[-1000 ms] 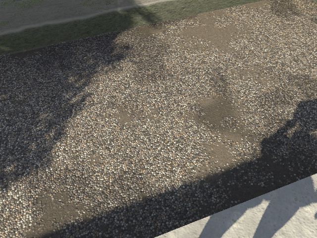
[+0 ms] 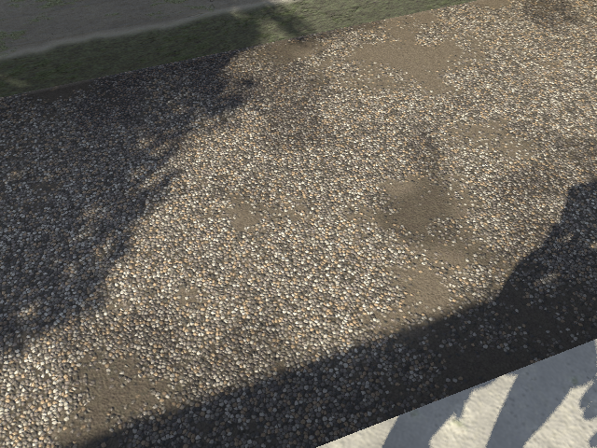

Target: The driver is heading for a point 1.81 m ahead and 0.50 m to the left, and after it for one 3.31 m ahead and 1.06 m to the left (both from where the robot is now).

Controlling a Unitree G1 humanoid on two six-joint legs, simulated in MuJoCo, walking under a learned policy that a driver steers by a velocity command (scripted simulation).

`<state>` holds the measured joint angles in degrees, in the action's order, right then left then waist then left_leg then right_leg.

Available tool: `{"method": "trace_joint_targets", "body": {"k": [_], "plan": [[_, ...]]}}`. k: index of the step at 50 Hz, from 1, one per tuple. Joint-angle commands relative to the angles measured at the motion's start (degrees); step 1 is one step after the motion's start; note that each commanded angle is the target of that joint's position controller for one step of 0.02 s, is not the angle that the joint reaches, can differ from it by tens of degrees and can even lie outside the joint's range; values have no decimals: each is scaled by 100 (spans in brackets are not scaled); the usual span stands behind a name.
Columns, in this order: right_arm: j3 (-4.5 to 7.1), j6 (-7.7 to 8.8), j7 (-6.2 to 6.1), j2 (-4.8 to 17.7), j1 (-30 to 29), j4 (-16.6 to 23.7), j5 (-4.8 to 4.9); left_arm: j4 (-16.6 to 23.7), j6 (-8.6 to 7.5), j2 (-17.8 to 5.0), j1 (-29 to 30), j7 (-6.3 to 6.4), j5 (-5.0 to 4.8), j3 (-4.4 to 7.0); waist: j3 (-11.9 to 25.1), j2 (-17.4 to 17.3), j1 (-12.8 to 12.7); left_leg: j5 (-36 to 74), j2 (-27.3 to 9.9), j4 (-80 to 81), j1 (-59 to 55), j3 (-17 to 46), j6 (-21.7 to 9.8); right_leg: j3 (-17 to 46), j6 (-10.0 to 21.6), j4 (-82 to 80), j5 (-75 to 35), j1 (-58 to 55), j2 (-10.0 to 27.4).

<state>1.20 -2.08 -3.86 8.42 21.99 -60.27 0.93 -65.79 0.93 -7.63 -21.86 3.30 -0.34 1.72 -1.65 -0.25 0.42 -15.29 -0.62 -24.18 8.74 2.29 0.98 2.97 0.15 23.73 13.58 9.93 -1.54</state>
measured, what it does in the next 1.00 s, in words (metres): shifts its weight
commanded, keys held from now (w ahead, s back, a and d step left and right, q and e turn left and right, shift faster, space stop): no key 0.60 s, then w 0.40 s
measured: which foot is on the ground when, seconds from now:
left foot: down 0.00-1.00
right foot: down 0.00-0.98, up 1.00-1.00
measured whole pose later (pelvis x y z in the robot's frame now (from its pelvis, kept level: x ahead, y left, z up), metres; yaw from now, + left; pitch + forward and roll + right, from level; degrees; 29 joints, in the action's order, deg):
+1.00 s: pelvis +0.08 +0.03 -0.03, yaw +1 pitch +3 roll -1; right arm 1.4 4.1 -0.6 9.8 20.8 -56.6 -0.5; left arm -63.6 0.3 -9.3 -28.4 3.2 1.1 2.5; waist 2.3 2.5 -0.8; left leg -28.8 1.0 -39.0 12.8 -2.0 -2.4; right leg 2.8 1.9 46.3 27.3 16.2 0.1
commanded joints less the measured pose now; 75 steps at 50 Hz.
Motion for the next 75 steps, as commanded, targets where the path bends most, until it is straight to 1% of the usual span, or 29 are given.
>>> {"method": "trace_joint_targets", "body": {"k": [1,30,32,34,37,41,42,44,46,47,48,49,50,51,52,53,57,59,61,62,63,64,65,66,67,68,69,72,75], "plan": [[62,-7,-1,434,661,-8,3,-63,10,-419,-699,-4,6,47,-405,8,4,803,-117,417,393,20,-109,118,43,-350,-949,-26,190],[8,27,29,352,975,-117,22,-110,36,-355,-960,-10,-16,-30,-472,10,-18,920,-84,369,405,0,-120,51,33,-284,-1047,-44,178],[-13,9,5,266,1054,-171,5,-147,50,-260,-1037,10,2,-64,-377,1,-29,148,5,397,376,-89,-132,-56,44,-329,-174,-51,73],[29,-4,-43,364,983,-117,48,-83,54,-360,-961,49,-37,-34,-562,18,-37,-1053,133,225,605,-178,-248,-134,162,-210,1122,226,-47],[37,75,-93,353,787,127,111,107,-71,-369,-852,56,-109,-24,-1071,74,-46,-2093,65,-1,1182,-35,-493,55,413,-77,2393,866,87],[-6,330,-15,261,637,380,105,248,-340,-447,-1065,-7,-141,-48,-1012,370,-139,-1132,134,-755,1632,-118,-599,659,718,18,1664,613,437],[11,372,156,417,386,426,-387,235,-218,-741,-1121,-27,249,70,-478,661,-258,-879,167,-1219,1856,-84,-560,1106,935,90,1343,-14,605],[59,514,280,487,218,565,-320,119,-148,-890,-1656,-2,215,155,-201,961,-401,-639,228,-1929,2474,-468,-463,1838,1392,32,98,-757,1222],[63,630,344,443,59,624,-208,129,-130,-889,-1595,19,192,175,-352,856,-323,-1025,147,-1788,2525,-547,-435,1865,1507,246,-1090,-689,1409],[16,659,364,249,168,566,-159,170,-85,-958,-1338,30,172,199,-328,746,-111,-696,86,-1359,1970,-596,-473,1566,1320,532,-1554,-370,1307],[41,673,369,312,795,331,-104,353,-50,-879,-783,34,154,201,-240,293,302,178,103,-783,735,-413,-523,879,1001,1191,-1624,467,838],[195,663,333,821,1704,21,-126,634,-87,-684,-211,23,88,165,-94,-911,785,1936,-524,-209,-800,689,-709,-81,603,3008,-1254,1786,102],[225,605,304,1087,2260,-159,-69,783,-169,-437,-157,-17,176,118,-80,-1783,822,4918,-1623,-15,-2044,1818,-954,-527,337,4269,1279,3386,-202],[146,521,299,891,2284,-177,-41,867,-218,-551,-65,-41,195,149,-181,-1170,741,5715,-1871,-165,-2113,1824,-1166,-265,313,4752,1394,3832,48],[117,477,307,817,1910,-88,-156,916,-270,-665,97,-81,70,183,-328,-676,604,5841,-1811,-273,-1880,1536,-1300,-186,256,5054,1122,3849,189],[97,445,293,806,1580,-19,-289,942,-297,-625,190,-108,22,182,-415,-543,451,5634,-1708,-188,-1551,1176,-1275,-273,251,5077,951,3733,248],[-51,525,213,624,927,137,-260,1113,-46,-579,261,-155,91,160,-623,-763,-71,4765,-1101,-66,-424,262,-931,-521,288,3716,284,2896,221],[-83,551,185,647,491,259,-97,1303,-37,-466,503,-152,112,83,-664,-753,-226,4966,-800,-226,281,-204,-855,-871,328,2431,-342,1991,73],[-29,587,164,933,486,243,-64,1176,-52,-571,-69,-148,115,89,-142,-964,-435,5992,-808,-864,745,-181,-912,-1254,410,2027,-221,458,-398],[-6,601,168,1024,403,247,-1,983,-54,-699,-731,-146,116,138,128,-870,-775,6024,-848,-1438,901,-149,-888,-1138,540,1746,-392,-339,-395],[15,608,209,1064,180,276,105,781,-68,-876,-1385,-148,142,217,320,-561,-1220,5086,-601,-2551,1214,-224,-774,-912,755,1193,-885,-1089,-240],[-19,601,271,882,150,417,237,793,-141,-1481,-1679,-183,213,343,698,728,-1349,1765,67,-4828,1485,-464,-522,605,1205,469,-1604,-1393,952],[-111,487,169,247,427,459,91,1217,-262,-1362,-902,-280,136,192,678,666,-649,-1273,681,-5918,1402,252,-479,1530,1572,479,-4480,-609,1990],[-132,299,131,197,420,714,-87,1276,-285,-1652,-355,-268,-140,331,687,1327,-544,-1203,674,-6045,1791,231,-283,2069,1981,-300,-2693,24,2428],[-79,165,108,516,-4,824,-170,1430,-326,-1236,188,-275,-160,221,155,865,-413,-954,351,-5861,1970,283,-184,1898,1891,-565,-1511,712,2243],[-45,89,99,568,-147,888,-155,1543,-371,-951,627,-278,-80,112,-94,703,-182,-810,211,-5380,1821,283,-126,1427,1643,-590,-1237,1327,1924],[-56,14,93,521,-67,900,-166,1616,-434,-864,878,-261,19,57,-112,707,16,-720,139,-4906,1490,247,-53,944,1441,-562,-1687,1724,1677],[-136,-139,175,390,16,889,-242,1532,-576,-1188,521,-230,97,72,159,446,167,-732,133,-3474,822,-146,-48,296,1300,-400,-2233,1844,1396],[-207,-195,241,445,-522,1109,-275,1603,-478,-1292,451,-229,48,83,353,603,-29,-791,103,-2378,623,-374,-111,370,1221,-359,-1181,1542,1310]]}}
